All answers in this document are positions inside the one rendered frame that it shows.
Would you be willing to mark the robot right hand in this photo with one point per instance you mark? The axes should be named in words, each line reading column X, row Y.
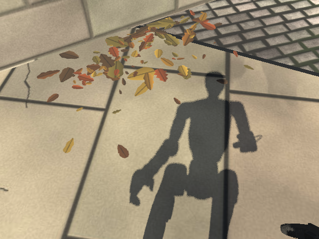
column 300, row 231

